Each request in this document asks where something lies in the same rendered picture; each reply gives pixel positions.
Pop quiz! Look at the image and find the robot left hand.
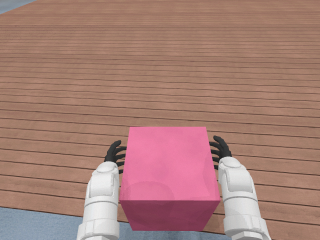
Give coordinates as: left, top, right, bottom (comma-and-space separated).
104, 140, 127, 174

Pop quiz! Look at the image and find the right robot forearm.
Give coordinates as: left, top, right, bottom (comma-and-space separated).
218, 156, 271, 240

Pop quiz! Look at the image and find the left robot forearm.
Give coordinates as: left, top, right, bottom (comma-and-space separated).
76, 161, 120, 240

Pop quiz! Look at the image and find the robot right hand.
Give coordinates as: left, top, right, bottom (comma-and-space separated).
209, 135, 232, 170

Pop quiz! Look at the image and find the carton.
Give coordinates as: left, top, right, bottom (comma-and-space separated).
119, 126, 221, 231

